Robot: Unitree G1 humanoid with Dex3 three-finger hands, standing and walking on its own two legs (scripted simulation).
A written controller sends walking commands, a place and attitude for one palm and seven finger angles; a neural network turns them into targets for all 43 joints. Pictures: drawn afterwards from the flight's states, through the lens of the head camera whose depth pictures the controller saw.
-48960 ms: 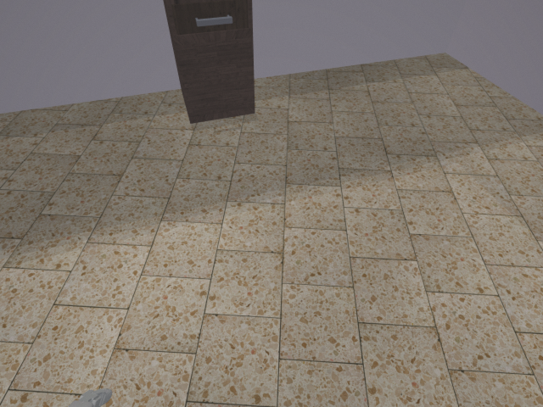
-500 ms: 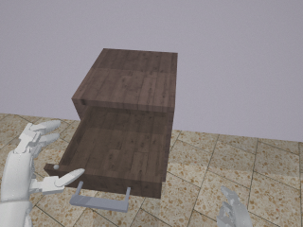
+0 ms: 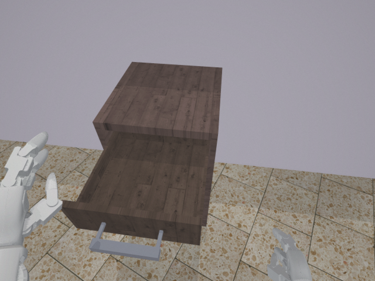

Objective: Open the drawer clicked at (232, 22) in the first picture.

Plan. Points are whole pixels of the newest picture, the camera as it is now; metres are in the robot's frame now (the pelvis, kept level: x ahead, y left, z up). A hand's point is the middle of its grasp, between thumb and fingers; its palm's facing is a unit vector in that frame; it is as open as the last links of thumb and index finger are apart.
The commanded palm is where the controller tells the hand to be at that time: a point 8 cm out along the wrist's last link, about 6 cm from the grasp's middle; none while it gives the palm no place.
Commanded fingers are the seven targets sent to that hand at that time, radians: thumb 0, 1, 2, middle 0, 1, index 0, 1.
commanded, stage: draw the hand back to the body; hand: left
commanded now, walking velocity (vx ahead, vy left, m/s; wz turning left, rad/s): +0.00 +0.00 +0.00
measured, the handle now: (128, 239) +0.25 +0.20 -0.16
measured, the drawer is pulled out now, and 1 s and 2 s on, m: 0.30 0.30 0.30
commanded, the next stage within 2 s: step back with the hand held close in 0.02 s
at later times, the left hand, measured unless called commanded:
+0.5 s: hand (37, 237) +0.14 +0.25 +0.13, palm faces +0.35 -0.80 -0.48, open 7.4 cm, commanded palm +0.08 +0.29 +0.17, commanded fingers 0.00 0.90 0.90 -0.20 -0.30 -0.20 -0.30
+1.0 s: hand (15, 273) +0.09 +0.24 +0.15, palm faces +0.42 -0.79 -0.45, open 7.4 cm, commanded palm +0.02 +0.28 +0.17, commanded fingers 0.00 0.90 0.90 -0.20 -0.30 -0.20 -0.30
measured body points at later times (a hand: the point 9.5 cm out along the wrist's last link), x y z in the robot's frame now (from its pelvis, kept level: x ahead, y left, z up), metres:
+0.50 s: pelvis -0.03 +0.00 -0.01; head +0.00 +0.03 +0.44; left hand +0.11 +0.29 +0.16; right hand +0.15 -0.24 -0.08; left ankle -0.05 +0.11 -0.74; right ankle +0.01 -0.11 -0.74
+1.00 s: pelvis -0.09 -0.01 -0.02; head -0.07 +0.02 +0.43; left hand +0.06 +0.28 +0.18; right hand +0.09 -0.24 -0.08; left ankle -0.05 +0.11 -0.74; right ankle -0.02 -0.12 -0.74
